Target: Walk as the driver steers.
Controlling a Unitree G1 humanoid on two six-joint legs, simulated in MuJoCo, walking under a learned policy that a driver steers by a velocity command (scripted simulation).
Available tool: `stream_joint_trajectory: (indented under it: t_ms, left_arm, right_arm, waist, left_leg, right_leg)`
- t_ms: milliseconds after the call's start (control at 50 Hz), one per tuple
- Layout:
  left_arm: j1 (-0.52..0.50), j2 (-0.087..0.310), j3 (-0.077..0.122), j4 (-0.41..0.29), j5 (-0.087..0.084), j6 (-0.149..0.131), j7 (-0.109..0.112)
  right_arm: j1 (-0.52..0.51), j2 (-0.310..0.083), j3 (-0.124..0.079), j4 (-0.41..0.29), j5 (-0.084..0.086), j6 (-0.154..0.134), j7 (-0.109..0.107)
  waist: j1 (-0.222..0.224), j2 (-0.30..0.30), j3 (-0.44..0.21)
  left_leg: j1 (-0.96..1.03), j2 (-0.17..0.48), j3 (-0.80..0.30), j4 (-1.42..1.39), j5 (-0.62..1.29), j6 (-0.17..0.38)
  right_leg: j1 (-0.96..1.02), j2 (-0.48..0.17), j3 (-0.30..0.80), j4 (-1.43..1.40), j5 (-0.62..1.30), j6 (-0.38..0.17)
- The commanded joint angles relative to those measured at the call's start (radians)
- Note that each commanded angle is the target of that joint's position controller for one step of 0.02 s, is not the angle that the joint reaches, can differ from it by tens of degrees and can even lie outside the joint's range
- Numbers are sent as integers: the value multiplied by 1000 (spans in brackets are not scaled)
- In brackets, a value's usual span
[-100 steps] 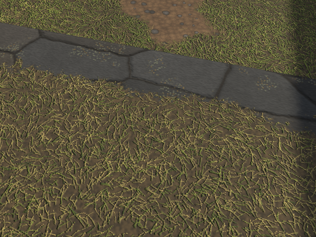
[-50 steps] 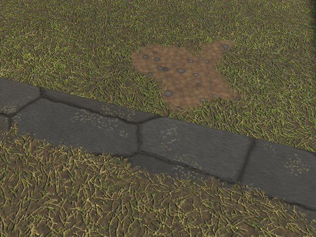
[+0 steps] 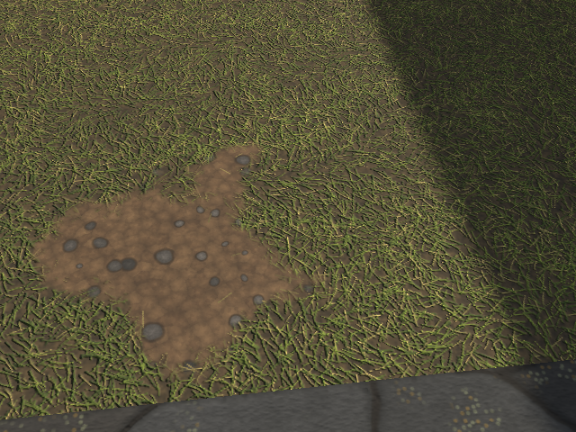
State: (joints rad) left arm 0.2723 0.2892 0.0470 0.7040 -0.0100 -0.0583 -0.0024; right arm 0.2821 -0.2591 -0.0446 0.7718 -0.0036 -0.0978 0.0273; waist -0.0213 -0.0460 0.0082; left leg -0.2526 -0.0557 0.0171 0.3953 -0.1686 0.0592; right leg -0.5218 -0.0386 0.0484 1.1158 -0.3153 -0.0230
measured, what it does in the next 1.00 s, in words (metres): walks ahead: right foot, then left foot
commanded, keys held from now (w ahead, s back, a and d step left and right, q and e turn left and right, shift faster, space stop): w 1.00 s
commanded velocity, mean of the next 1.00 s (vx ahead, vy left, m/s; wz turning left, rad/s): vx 0.50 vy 0.00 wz -0.02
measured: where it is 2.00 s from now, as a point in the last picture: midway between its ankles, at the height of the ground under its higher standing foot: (299, 292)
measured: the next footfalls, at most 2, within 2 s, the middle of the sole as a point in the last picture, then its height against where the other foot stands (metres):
right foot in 0.34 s outside the picture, level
left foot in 0.88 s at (246, 374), level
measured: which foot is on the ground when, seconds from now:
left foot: down 0.00-0.36, up 0.38-0.86, down 0.88-1.00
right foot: up 0.00-0.32, down 0.34-0.90, up 0.92-1.00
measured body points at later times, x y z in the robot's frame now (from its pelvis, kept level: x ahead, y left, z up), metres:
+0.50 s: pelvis +0.27 -0.06 +0.00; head +0.29 -0.08 +0.45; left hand +0.40 +0.20 -0.10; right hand +0.35 -0.34 -0.13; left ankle +0.22 +0.09 -0.66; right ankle +0.31 -0.15 -0.74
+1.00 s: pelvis +0.53 +0.00 -0.01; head +0.56 +0.01 +0.44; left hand +0.58 +0.28 -0.14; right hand +0.68 -0.27 -0.11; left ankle +0.59 +0.09 -0.74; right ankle +0.43 -0.15 -0.65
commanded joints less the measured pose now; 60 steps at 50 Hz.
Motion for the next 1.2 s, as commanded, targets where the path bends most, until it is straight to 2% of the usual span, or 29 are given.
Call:
stream_joint_trajectory:
  t_ms: [20, 140, 220, 280, 320, 340, 360, 380, 400, 420, 440, 460, 500, 540, 660, 760, 820, 840, 860, 880, 900, 920, 940, 960, 980, 1020, 1060, 1120, 1200]
  left_arm:
    - [-12, 53, 17, -76, 7, -11, 4]
    - [-200, 16, 2, -114, 3, -26, -8]
    - [-305, 23, 4, -150, -10, -35, -30]
    - [-301, 47, 12, -161, -9, -43, -43]
    - [-135, 95, 39, -114, -1, -44, -36]
    - [31, 149, 61, -74, 7, -42, -25]
    - [162, 253, 83, -60, 28, -36, -16]
    - [196, 215, 74, -41, 10, -30, -20]
    - [140, 153, 53, -44, 2, -28, -20]
    - [74, 125, 42, -51, 2, -26, -19]
    - [15, 103, 34, -51, 7, -26, -23]
    - [-24, 78, 26, -54, 13, -32, -27]
    - [-48, 79, 28, -43, 13, -44, -31]
    - [-37, 98, 34, -20, 11, -54, -28]
    - [45, 136, 42, 42, 2, -41, -7]
    - [126, 158, 48, 103, -10, -21, -1]
    - [119, 173, 54, 123, -12, -5, 7]
    - [100, 181, 55, 123, -13, 0, 9]
    - [92, 166, 48, 122, -9, 5, 11]
    - [94, 124, 29, 103, 8, 4, 14]
    - [210, 14, -5, 85, 9, -17, 5]
    - [169, 76, 7, 102, -2, -36, 0]
    - [87, 140, 26, 74, -28, -49, -7]
    - [24, 133, 23, 59, -29, -52, -5]
    - [-9, 123, 25, 53, -13, -48, -2]
    - [31, 95, 28, 69, -4, -26, 2]
    - [37, 68, 24, 73, 1, -9, 6]
    - [-60, 59, 22, 44, 9, -7, 10]
    - [-190, 31, 10, 17, 5, -19, -5]
  right_arm:
    - [-8, -136, -30, -45, 6, -17, -5]
    - [69, -171, -34, 7, 21, 1, -17]
    - [131, -182, -34, 43, 26, 18, -19]
    - [130, -203, -42, 58, 28, 34, -26]
    - [98, -211, -43, 55, 29, 43, -31]
    - [91, -180, -30, 40, 17, 42, -33]
    - [166, -84, 2, 6, 0, 25, -31]
    - [197, -78, 9, 19, 14, 4, -23]
    - [118, -171, -16, 6, 37, -8, -16]
    - [36, -175, -17, -15, 43, -12, -14]
    - [-2, -160, -17, -20, 30, -10, -16]
    - [0, -154, -24, -17, 16, 0, -19]
    - [43, -112, -18, -1, 14, 22, -20]
    - [18, -99, -18, -10, 9, 34, -26]
    - [-194, -65, -5, -64, 8, 20, -13]
    - [-325, -76, -3, -116, 20, 8, 11]
    - [-300, -102, -11, -121, 18, 0, 21]
    - [-237, -119, -20, -106, 16, -2, 20]
    - [-103, -157, -42, -63, 13, -2, 12]
    - [76, -224, -65, -25, 4, 0, 2]
    - [159, -313, -87, -7, -2, 8, 0]
    - [173, -221, -62, -6, 13, 11, 1]
    - [97, -186, -47, -16, 14, 12, -1]
    - [27, -164, -39, -30, 10, 14, -2]
    - [-27, -137, -32, -34, 4, 13, 2]
    - [-70, -110, -24, -35, -5, 2, 5]
    - [-62, -127, -29, -19, 1, -9, 4]
    - [-21, -153, -37, 10, 2, -9, -10]
    - [32, -169, -39, 43, 12, 2, -22]
  waist:
    - [17, 138, -8]
    - [-48, 117, 18]
    - [-80, 119, 49]
    - [-49, 134, 44]
    - [50, 128, -56]
    - [121, 97, -182]
    - [123, -114, -346]
    - [122, -247, -433]
    - [127, -143, -278]
    - [107, -79, -164]
    - [75, -14, -84]
    - [42, -18, -50]
    - [2, -43, -40]
    - [-6, -29, -18]
    - [61, -6, 33]
    - [101, -9, 64]
    - [69, -30, 40]
    - [28, -38, 2]
    - [-36, -22, -83]
    - [-102, 47, -228]
    - [-66, 298, -358]
    - [-96, 279, -385]
    - [-85, 217, -229]
    - [-58, 141, -140]
    - [-31, 106, -65]
    - [23, 143, -42]
    - [38, 134, -26]
    - [20, 104, 7]
    - [-25, 105, 33]
  left_leg:
    - [102, 261, -264, -233, 155, 185]
    - [134, 226, -133, -239, 228, 144]
    - [212, 271, -151, -206, 209, 136]
    - [288, 308, -165, -142, 304, 113]
    - [272, 261, -113, 49, 575, 80]
    - [147, 213, -72, 263, 524, 47]
    - [-223, 82, -8, 651, 123, -21]
    - [-428, 9, -105, 846, -400, -37]
    - [-525, 74, -137, 920, -364, -29]
    - [-530, 121, -105, 893, -273, -23]
    - [-496, 153, -86, 830, -204, -29]
    - [-441, 181, -92, 773, -154, -35]
    - [-361, 191, -84, 729, -107, -53]
    - [-380, 194, -78, 668, -46, -70]
    - [-388, 168, -51, 304, 250, -76]
    - [-401, 139, -46, 162, 217, -48]
    - [-330, 114, -29, 115, 108, -10]
    - [-226, 85, 0, 91, 90, 9]
    - [-33, 58, 26, 73, 106, 37]
    - [266, 184, -105, 118, 166, 95]
    - [636, 418, -561, 47, -23, 255]
    - [645, 439, -734, -69, -148, 259]
    - [523, 413, -602, -92, -183, 215]
    - [380, 374, -484, -112, -133, 188]
    - [247, 336, -402, -150, -56, 178]
    - [115, 289, -310, -209, 42, 168]
    - [70, 280, -244, -247, 122, 184]
    - [91, 272, -180, -275, 192, 183]
    - [115, 238, -96, -282, 187, 145]
  right_leg:
    - [-153, -68, 14, -84, 77, 22]
    - [-114, -47, -23, -435, 360, 35]
    - [-103, -21, -33, -546, 360, 18]
    - [-59, -4, -37, -603, 257, -22]
    - [194, 46, -83, -657, 251, -67]
    - [464, -20, -22, -623, 292, -113]
    - [864, -281, 358, -613, 275, -242]
    - [955, -373, 683, -761, 120, -331]
    - [841, -336, 585, -791, 33, -284]
    - [696, -291, 442, -811, 65, -248]
    - [555, -245, 349, -848, 145, -230]
    - [461, -209, 285, -881, 214, -216]
    - [363, -183, 218, -936, 288, -224]
    - [334, -176, 159, -967, 353, -236]
    - [370, -138, 42, -989, 359, -191]
    - [506, -196, 59, -937, 340, -179]
    - [578, -222, 70, -860, 462, -153]
    - [577, -205, 51, -786, 605, -137]
    - [542, -155, 11, -630, 724, -113]
    - [374, -101, -34, -362, 569, -76]
    - [-51, 75, -70, 18, 51, 3]
    - [-179, 73, 66, 151, -254, -2]
    - [-258, 18, 68, 191, -198, -16]
    - [-242, -35, 35, 152, -109, -20]
    - [-211, -65, 21, 85, -47, -15]
    - [-99, -99, 27, 15, 26, -4]
    - [-90, -104, 15, -35, 72, 14]
    - [-158, -110, 13, -188, 215, 37]
    - [-120, -76, -19, -428, 396, 36]
Keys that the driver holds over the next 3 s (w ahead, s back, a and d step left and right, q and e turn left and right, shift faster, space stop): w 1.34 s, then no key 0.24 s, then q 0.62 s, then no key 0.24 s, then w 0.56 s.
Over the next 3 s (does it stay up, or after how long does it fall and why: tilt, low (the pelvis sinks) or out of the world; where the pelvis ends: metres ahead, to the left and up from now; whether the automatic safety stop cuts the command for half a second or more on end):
stays up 0.99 0.04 0.01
